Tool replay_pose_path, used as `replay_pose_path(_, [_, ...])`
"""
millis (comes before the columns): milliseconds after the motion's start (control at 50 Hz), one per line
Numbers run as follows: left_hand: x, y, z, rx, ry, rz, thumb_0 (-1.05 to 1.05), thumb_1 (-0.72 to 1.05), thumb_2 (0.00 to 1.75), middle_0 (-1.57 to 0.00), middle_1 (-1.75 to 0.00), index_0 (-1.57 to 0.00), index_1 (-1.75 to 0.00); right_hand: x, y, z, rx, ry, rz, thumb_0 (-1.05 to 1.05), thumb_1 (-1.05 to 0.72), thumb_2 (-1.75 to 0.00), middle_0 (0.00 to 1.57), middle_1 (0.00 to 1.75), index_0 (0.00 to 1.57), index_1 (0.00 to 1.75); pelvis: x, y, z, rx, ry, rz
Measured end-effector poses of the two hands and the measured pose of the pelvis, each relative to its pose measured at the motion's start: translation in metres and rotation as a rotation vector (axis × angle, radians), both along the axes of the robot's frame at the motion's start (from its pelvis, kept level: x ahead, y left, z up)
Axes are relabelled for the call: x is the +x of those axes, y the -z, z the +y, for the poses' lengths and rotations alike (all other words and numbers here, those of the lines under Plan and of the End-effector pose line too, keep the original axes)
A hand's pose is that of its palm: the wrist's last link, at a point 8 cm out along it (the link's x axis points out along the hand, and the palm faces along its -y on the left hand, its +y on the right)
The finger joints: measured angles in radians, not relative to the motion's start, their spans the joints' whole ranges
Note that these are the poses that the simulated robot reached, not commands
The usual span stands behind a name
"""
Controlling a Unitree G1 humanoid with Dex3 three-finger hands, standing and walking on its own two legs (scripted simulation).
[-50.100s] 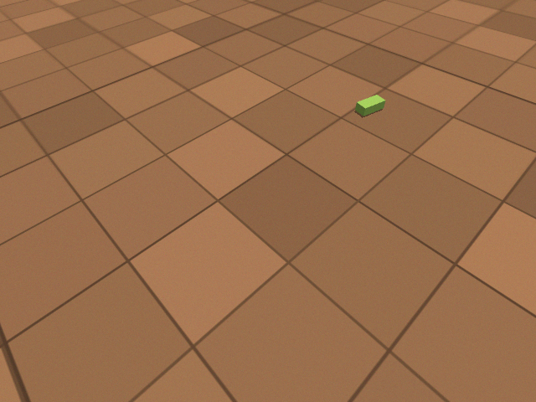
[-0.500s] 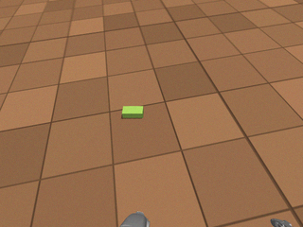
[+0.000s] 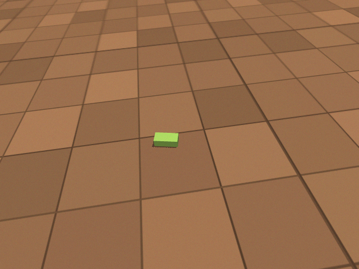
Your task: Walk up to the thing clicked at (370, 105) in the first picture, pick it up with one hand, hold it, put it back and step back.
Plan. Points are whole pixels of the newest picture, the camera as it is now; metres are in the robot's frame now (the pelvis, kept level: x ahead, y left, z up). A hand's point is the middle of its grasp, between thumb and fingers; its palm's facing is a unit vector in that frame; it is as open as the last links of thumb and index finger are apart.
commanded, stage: step back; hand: left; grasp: from above
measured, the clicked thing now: (166, 139) +1.10 +0.19 -0.74
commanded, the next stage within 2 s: stand in 0.48 s
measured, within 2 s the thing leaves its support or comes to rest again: neither
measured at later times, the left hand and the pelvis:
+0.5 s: hand out of the picture +0.14 +0.28 -0.15, palm faces +0.04 -0.93 -0.36, open 7.4 cm; pelvis +0.05 +0.02 +0.00, yaw +0 degrees
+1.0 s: hand out of the picture +0.11 +0.27 -0.15, palm faces -0.02 -0.95 -0.33, open 7.4 cm; pelvis +0.03 +0.02 +0.01, yaw +0 degrees
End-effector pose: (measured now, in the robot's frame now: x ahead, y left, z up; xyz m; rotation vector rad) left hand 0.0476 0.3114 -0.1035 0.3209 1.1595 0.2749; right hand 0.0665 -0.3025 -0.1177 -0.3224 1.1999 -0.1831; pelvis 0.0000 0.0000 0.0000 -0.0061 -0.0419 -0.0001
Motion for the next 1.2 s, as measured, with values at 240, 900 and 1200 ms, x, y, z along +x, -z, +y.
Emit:
replay_pose_path(240, [0.036,0.020,0.023,-0.031,-0.022,0.053,0.01,0.91,0.89,-0.20,-0.30,-0.20,-0.30,0.047,-0.004,0.021,-0.034,-0.025,-0.012,0.01,-0.91,-0.90,0.20,0.30,0.20,0.30,0.029,0.006,0.021,0.015,-0.012,0.009])
replay_pose_path(900, [0.072,0.004,0.003,-0.062,0.047,0.039,0.01,0.91,0.89,-0.20,-0.30,-0.20,-0.30,0.057,-0.014,0.028,0.007,0.019,-0.005,0.01,-0.91,-0.90,0.20,0.30,0.20,0.30,0.035,-0.013,0.020,0.002,0.000,-0.007])
replay_pose_path(1200, [0.046,0.006,0.011,-0.060,0.033,0.098,0.01,0.91,0.89,-0.20,-0.30,-0.20,-0.30,0.025,-0.009,0.031,0.009,0.036,0.064,0.01,-0.91,-0.90,0.20,0.30,0.20,0.30,0.030,-0.013,0.024,0.003,0.001,0.001])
